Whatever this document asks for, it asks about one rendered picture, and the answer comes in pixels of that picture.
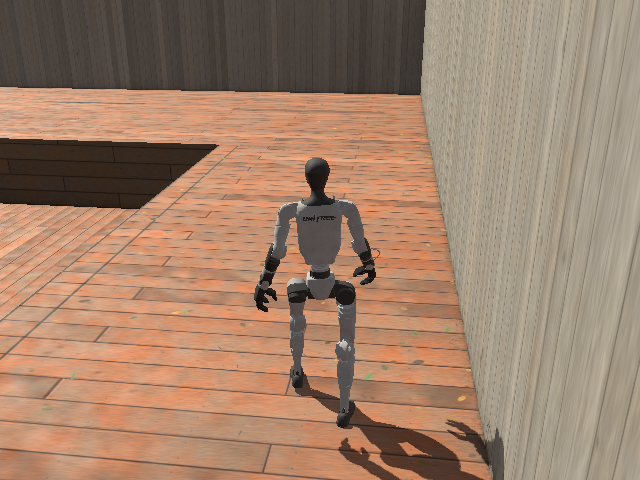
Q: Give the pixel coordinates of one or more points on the left robot forearm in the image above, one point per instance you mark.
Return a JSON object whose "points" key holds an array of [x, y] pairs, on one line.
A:
{"points": [[269, 270]]}

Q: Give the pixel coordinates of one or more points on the right robot forearm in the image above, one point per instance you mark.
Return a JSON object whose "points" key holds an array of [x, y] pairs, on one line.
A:
{"points": [[366, 257]]}

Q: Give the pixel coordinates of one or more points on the robot head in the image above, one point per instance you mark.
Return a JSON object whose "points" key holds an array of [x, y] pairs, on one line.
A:
{"points": [[316, 172]]}

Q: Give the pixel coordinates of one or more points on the right robot foot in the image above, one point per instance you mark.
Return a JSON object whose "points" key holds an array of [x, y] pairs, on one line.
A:
{"points": [[344, 418]]}

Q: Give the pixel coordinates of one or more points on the robot left upper arm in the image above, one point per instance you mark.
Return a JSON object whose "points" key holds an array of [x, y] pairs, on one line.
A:
{"points": [[286, 212]]}

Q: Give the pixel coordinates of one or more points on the right robot hand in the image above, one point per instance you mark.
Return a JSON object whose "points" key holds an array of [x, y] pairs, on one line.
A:
{"points": [[361, 270]]}

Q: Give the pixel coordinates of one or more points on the robot right upper arm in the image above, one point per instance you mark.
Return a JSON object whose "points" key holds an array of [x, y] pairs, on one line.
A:
{"points": [[350, 211]]}

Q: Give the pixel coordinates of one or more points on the left robot hand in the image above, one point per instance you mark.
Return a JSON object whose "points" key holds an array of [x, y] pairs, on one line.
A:
{"points": [[260, 298]]}

